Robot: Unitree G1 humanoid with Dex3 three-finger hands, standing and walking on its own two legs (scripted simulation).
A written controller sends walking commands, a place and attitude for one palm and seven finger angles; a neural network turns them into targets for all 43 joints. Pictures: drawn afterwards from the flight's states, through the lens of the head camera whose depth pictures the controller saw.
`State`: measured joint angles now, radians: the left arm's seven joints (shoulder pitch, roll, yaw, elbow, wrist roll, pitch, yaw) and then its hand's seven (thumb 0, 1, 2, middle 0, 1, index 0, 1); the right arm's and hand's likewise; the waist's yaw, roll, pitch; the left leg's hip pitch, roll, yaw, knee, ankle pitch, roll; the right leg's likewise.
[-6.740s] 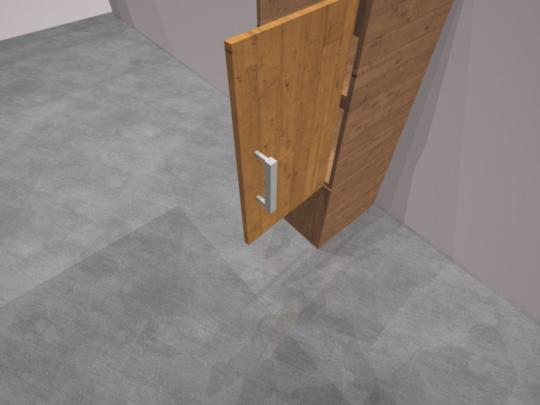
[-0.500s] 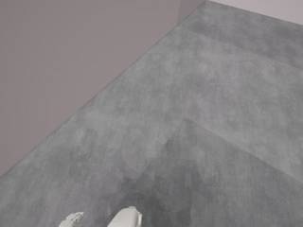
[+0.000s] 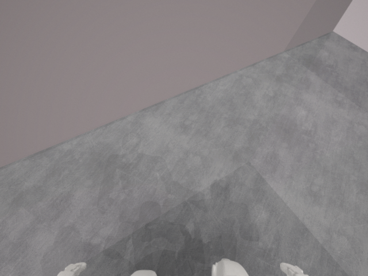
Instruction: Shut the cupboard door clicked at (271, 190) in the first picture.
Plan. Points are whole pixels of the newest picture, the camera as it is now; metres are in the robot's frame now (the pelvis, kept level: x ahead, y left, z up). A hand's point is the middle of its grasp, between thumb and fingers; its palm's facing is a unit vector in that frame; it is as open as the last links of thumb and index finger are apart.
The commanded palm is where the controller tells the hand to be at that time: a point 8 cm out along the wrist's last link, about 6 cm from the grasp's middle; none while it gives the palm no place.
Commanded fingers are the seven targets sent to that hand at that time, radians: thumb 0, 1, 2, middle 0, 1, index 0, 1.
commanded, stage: walk to a spot facing it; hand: left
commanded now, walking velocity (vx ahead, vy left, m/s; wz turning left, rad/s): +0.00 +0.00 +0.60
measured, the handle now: out of the picture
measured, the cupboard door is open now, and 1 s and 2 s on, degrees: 94 94 94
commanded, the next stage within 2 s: none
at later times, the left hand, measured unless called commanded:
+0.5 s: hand out of the picture +0.02 +0.16 -0.17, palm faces +0.31 -0.93 -0.21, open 7.4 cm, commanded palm none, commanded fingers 0.00 0.90 0.90 -0.20 -0.30 -0.20 -0.30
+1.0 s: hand out of the picture +0.06 +0.19 -0.15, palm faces +0.53 -0.80 -0.27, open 7.4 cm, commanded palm none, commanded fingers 0.00 0.90 0.90 -0.20 -0.30 -0.20 -0.30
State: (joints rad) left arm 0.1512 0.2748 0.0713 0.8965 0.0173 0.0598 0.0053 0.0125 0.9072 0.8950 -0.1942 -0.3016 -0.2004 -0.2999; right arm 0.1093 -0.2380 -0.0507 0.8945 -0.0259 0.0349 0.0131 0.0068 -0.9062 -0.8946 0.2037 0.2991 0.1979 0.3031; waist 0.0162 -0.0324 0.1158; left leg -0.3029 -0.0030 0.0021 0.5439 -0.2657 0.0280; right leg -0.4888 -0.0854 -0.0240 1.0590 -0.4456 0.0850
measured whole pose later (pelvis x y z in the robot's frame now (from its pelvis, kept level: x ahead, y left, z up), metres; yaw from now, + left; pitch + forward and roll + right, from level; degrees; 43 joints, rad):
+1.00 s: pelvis +0.06 -0.06 +0.00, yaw +34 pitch +2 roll +0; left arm 0.08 0.25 0.05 0.84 0.01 0.03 0.01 0.01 0.91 0.90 -0.19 -0.30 -0.20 -0.30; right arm 0.20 -0.22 -0.07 0.93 -0.02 0.05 0.01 0.01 -0.90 -0.89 0.21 0.30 0.20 0.30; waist -0.03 0.01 0.09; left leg -0.34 -0.05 -0.14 0.55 -0.25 -0.01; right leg -0.31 -0.01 -0.01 0.61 -0.33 0.07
